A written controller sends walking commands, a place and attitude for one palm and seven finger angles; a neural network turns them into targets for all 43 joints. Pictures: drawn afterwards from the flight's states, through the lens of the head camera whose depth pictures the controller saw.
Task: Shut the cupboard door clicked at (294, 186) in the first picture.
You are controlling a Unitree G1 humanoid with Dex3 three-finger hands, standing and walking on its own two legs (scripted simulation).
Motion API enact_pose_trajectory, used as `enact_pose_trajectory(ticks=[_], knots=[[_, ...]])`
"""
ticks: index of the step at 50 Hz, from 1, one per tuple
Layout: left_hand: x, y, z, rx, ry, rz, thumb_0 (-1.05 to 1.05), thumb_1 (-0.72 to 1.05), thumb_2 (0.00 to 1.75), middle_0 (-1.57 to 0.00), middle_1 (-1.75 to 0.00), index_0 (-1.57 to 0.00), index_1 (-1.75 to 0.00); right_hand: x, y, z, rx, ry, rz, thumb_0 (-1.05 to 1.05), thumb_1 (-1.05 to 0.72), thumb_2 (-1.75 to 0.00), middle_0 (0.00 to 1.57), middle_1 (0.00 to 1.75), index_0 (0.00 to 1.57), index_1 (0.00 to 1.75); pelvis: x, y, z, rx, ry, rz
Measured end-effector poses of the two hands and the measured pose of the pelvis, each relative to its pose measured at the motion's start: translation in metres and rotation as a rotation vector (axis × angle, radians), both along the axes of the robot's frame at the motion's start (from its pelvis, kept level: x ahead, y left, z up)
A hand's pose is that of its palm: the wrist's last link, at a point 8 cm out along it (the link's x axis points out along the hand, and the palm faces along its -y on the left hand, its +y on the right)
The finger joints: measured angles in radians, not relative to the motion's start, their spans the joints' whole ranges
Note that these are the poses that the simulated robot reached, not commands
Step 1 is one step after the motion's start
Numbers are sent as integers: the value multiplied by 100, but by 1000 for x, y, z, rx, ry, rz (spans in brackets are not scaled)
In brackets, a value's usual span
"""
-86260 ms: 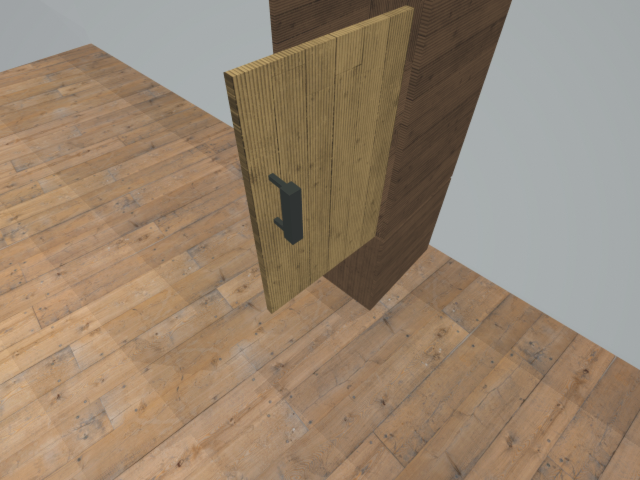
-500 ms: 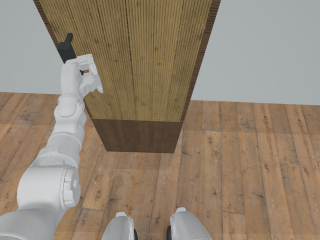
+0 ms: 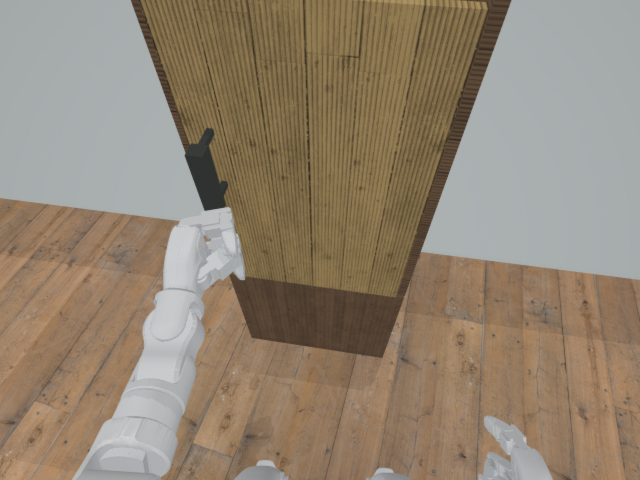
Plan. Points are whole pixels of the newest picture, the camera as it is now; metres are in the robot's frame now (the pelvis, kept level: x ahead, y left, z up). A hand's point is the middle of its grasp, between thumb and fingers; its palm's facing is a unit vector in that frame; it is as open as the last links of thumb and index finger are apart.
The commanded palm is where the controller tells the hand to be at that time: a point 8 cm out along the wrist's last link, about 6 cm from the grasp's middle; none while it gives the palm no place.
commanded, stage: draw the hand back to the body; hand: left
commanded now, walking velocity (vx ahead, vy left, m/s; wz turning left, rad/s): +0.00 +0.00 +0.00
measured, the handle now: (211, 172) +0.53 +0.18 +0.06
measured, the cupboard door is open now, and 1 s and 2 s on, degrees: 0 0 0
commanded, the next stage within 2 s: step back with the hand held close in 1.56 s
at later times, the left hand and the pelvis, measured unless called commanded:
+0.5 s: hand (167, 276) +0.30 +0.17 +0.13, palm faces +0.00 -1.00 -0.04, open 3.1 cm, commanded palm +0.27 +0.23 +0.14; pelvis +0.01 +0.00 +0.03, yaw +0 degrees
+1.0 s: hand (15, 306) +0.24 +0.26 +0.19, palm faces +0.36 -0.87 -0.33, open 4.7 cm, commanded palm +0.19 +0.30 +0.21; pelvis +0.02 +0.02 +0.06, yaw +0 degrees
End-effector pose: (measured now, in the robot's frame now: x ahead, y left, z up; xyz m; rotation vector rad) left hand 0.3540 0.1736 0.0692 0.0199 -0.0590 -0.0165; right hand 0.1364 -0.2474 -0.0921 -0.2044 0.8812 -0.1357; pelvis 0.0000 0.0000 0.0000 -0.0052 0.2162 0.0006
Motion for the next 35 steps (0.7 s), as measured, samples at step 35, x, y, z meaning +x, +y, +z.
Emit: enact_pose_trajectory(ticks=[35], knots=[[-110, 75, 93, 233, 45, 209, 2, 90, 90, -108, -126, -108, -127, 40, 20, 66, 3, -190, 1, 2, -91, -90, 20, 30, 20, 29, 11, 5, 49, 8, -227, -8]])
